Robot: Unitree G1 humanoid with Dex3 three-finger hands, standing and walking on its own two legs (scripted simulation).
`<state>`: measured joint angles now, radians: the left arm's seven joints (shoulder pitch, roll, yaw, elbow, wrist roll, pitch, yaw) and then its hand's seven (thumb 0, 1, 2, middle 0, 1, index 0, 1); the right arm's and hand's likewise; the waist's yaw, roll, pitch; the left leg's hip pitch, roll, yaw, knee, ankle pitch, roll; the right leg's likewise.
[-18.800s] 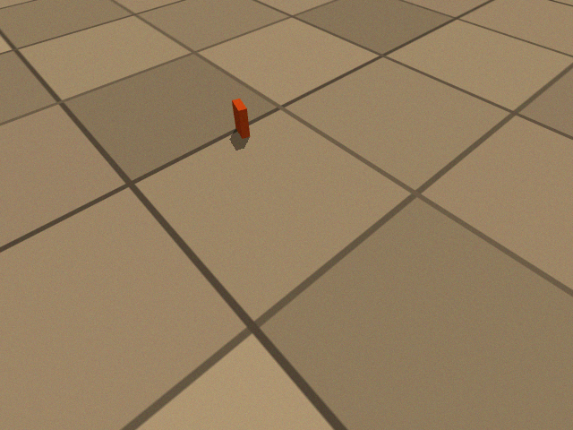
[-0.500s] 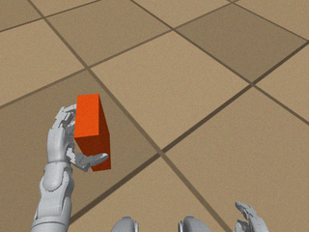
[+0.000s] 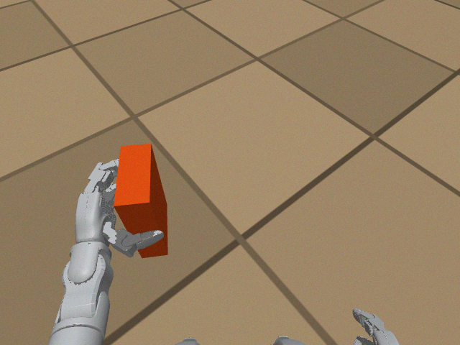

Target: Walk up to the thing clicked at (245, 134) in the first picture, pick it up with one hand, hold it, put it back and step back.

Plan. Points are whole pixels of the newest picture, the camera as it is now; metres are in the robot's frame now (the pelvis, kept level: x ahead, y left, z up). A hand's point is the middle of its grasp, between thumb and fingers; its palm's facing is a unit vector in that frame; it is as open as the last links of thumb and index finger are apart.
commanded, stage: lift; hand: left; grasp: from the side
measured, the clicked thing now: (146, 205) +0.35 +0.16 +0.04
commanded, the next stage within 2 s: hold in 0.10 s
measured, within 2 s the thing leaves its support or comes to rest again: neither
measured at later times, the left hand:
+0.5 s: hand (137, 206) +0.33 +0.16 +0.06, palm faces +0.08 -1.00 -0.01, open 13.9 cm
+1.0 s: hand (149, 238) +0.35 +0.18 -0.10, palm faces +0.18 -0.98 +0.01, open 13.9 cm
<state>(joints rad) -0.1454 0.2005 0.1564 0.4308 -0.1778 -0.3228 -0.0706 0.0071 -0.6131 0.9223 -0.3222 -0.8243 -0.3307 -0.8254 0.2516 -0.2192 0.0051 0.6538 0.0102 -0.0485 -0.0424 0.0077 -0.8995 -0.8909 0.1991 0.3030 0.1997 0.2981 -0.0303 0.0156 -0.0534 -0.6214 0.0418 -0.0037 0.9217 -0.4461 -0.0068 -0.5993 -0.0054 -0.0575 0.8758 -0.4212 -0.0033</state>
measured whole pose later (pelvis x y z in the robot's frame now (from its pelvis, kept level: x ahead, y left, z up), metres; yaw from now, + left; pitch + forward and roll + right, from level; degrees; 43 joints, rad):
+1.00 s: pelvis -0.03 +0.00 -0.10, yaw +0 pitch +24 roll -2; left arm -0.36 0.22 0.25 0.85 -0.15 -0.70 -0.03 0.00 -0.61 0.92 -0.32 -0.83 -0.33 -0.83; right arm 0.19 -0.25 -0.01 0.68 -0.05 -0.08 0.04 0.01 -0.89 -0.90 0.20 0.30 0.20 0.30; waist -0.07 -0.01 -0.16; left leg -1.24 0.04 -0.03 1.41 -0.58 -0.01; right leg -1.22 -0.02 -0.06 1.37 -0.57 -0.01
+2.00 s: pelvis -0.09 +0.01 -0.39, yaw -6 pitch +28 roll -7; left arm -0.65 0.45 0.50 1.15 -0.08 -0.85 -0.06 0.00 -0.61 0.91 -0.33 -0.81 -0.34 -0.82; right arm 0.06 -0.27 0.11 0.74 -0.16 -0.01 0.11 0.00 -0.91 -0.90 0.20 0.30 0.20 0.30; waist -0.17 -0.06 -0.02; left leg -2.22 0.04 -0.12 2.40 -0.69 0.01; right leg -2.16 -0.03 -0.11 2.30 -0.65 -0.01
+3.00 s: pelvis -0.10 +0.02 -0.43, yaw -12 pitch +19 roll -14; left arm -0.65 0.69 0.53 1.34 -0.08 -1.00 -0.01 0.00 -0.61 0.91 -0.35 -0.79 -0.36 -0.79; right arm -0.09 -0.35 0.35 0.65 -0.29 0.01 0.15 0.00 -0.91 -0.90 0.20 0.30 0.20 0.30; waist -0.24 -0.17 0.22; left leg -2.25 0.03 -0.26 2.61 -0.72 0.01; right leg -2.13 0.01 -0.23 2.41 -0.62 0.02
